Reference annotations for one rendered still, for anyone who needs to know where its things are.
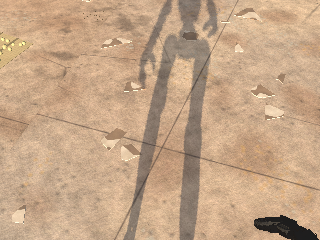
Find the robot right hand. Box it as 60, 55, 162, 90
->
254, 215, 319, 240

